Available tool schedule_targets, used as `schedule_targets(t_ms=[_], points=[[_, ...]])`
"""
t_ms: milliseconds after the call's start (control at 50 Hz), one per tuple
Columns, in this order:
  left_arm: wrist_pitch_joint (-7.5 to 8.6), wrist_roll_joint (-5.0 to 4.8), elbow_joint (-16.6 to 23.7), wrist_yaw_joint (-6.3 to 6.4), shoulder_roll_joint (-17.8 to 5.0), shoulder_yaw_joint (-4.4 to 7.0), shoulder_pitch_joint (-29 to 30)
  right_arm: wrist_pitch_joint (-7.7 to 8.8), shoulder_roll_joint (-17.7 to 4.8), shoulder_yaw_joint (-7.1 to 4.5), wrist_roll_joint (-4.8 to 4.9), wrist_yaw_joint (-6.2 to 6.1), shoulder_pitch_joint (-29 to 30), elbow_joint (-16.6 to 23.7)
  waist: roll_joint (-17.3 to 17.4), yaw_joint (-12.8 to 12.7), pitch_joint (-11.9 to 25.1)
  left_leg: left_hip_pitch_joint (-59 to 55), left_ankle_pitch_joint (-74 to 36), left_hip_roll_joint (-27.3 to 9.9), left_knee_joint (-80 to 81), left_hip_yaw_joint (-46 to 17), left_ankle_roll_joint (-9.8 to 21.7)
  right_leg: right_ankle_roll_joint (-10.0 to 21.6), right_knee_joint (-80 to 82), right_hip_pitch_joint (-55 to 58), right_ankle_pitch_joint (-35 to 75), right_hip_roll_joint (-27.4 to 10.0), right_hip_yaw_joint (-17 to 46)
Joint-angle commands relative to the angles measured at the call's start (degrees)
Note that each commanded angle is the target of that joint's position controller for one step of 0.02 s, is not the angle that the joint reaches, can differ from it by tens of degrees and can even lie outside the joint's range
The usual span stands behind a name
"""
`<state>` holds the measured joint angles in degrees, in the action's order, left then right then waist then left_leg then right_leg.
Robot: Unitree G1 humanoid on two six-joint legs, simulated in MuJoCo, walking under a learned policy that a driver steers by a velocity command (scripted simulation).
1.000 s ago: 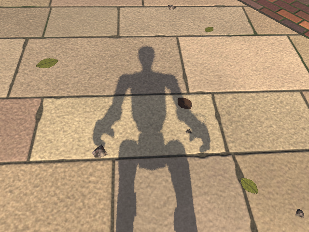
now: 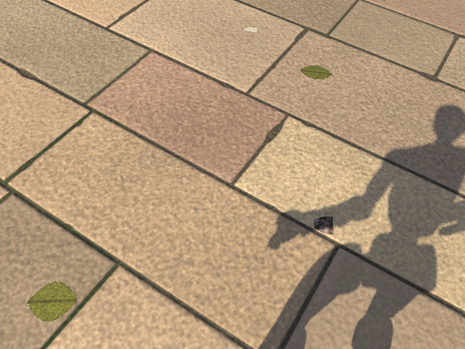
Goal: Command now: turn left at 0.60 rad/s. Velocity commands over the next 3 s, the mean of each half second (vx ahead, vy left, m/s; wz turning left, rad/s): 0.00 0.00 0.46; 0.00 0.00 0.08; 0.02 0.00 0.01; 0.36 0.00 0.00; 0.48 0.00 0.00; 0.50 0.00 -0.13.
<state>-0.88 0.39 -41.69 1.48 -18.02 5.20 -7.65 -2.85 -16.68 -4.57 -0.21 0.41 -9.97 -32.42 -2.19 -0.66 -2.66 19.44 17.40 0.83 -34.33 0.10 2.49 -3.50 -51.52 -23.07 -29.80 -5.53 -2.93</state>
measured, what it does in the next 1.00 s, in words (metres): steps on the spot: right foot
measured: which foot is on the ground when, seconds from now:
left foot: down 0.00-1.00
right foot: up 0.00-0.42, down 0.44-1.00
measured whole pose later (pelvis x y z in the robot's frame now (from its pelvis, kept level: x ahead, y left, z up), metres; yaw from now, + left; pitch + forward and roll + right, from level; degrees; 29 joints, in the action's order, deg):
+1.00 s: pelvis +0.02 -0.02 +0.00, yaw +13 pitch -1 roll +0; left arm 1.3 0.6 -40.8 -0.3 -13.1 1.7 -10.7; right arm -1.1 -12.2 -2.7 -0.8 -1.3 -12.5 -38.6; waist 0.1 -0.1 -1.7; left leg 14.2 16.7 2.5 -32.2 -7.5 -0.9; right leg 0.3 -32.1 -12.7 -18.2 0.7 0.9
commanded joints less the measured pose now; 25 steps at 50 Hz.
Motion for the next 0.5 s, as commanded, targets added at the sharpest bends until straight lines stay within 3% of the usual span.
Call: schedule_targets(t_ms=[20, 40, 60, 120, 220, 340, 400, 420, 440, 460, 480, 500], points=[[0.98, -0.45, 6.3, 0.67, -6.4, 1.48, 5.1, 2.89, -11.6, -3.15, -0.76, -0.38, -3.0, 3.1, 11.0, 2.7, 8.2, -15.7, -30.6, -17.5, 13.7, -22.5, 13.9, 0.3, -19.1, -17.7, -1.7, 2.7, 6.5], [0.76, 0.03, 5.3, 1.11, -6.3, 1.67, 4.2, 2.71, -9.9, -2.62, 0.33, -0.82, -0.6, 3.3, 8.7, 1.6, 7.6, -14.6, -26.6, -14.9, 13.5, -20.2, 11.0, 0.3, -17.4, -17.5, 2.5, 2.1, 7.0], [0.58, 0.35, 5.1, 1.25, -6.5, 1.83, 3.2, 2.43, -9.4, -2.19, 0.94, -1.15, 1.3, 3.5, 9.4, 0.5, 7.2, -12.3, -27.1, -13.4, 13.7, -18.8, 10.2, -0.1, -16.7, -15.6, 5.5, 2.5, 6.8], [0.74, -0.08, 4.4, 0.79, -5.1, 1.49, 1.3, 2.27, -8.9, -1.74, 0.24, -1.88, 1.4, 3.6, 9.8, -0.2, 9.1, -11.5, -26.9, -11.5, 14.0, -18.1, 10.3, -0.9, -14.7, -12.5, 10.2, 4.5, 6.4], [1.01, -0.16, 5.2, 0.60, -3.7, 0.77, 4.0, 1.87, -10.2, -2.30, 0.43, -2.45, 0.2, 3.0, 10.4, 1.3, 8.3, -11.8, -17.9, -10.6, 13.6, -22.3, 10.3, -1.5, -0.8, -10.5, 10.6, 5.7, 7.8], [1.72, -0.74, 5.2, -0.62, -3.8, 0.40, 3.0, 1.19, -9.2, -1.53, -0.08, -1.57, 1.3, 2.5, 11.5, 2.4, 8.1, -8.1, -18.0, -10.5, 11.3, -25.5, 10.6, -0.3, 8.9, -1.1, 7.7, 5.7, 6.4], [2.48, -0.60, 4.7, -1.53, -2.5, 0.03, 0.0, 0.94, -7.5, -0.65, 0.57, -1.42, 3.2, 2.3, 10.8, -0.1, 8.2, -6.8, -19.7, -8.4, 8.6, -25.4, 8.4, 1.5, 23.2, 7.1, 15.3, 6.0, 5.2], [2.76, 0.16, 4.6, -1.70, -2.7, -0.07, -0.9, 1.07, -6.2, -0.25, 0.62, -1.49, 2.2, 1.8, 9.2, -0.6, 8.1, -4.7, -16.1, -6.6, 7.9, -24.4, 5.9, 2.7, 29.2, 12.2, 23.1, 4.5, 6.3], [2.85, 1.35, 5.3, -1.50, -5.9, 0.35, -1.6, 1.42, -4.4, 0.31, -0.32, -1.54, -0.2, 1.6, 2.4, 0.9, 9.2, -1.1, -7.3, -2.9, 2.3, -20.2, 2.3, 5.4, 30.4, 17.1, 32.8, -3.3, 13.2], [2.63, 2.13, 5.1, -1.34, -7.8, 0.31, 1.4, 1.92, -3.8, 0.26, -0.35, -1.44, -3.2, 1.4, -8.7, 5.2, 7.2, 2.0, 5.8, 3.7, -1.6, -11.6, -1.1, 12.5, 30.8, 14.1, 39.0, -9.5, 20.4], [2.75, 1.80, 5.7, -1.27, -4.4, -0.56, 3.1, 2.13, -6.0, -0.18, -1.06, -1.59, -2.0, 1.3, -10.5, 4.1, 7.0, -0.7, 9.3, 1.9, -2.8, -9.6, -3.5, 17.1, 32.9, 10.0, 35.5, -12.5, 23.8], [2.87, 1.29, 5.9, -1.18, -3.3, -1.00, 4.5, 2.11, -7.0, -0.68, -0.78, -1.64, -0.5, 1.0, -9.2, 3.5, 6.1, -1.9, 6.5, 0.9, -2.3, -8.8, -4.2, 15.9, 32.4, 10.1, 32.0, -10.2, 21.6]])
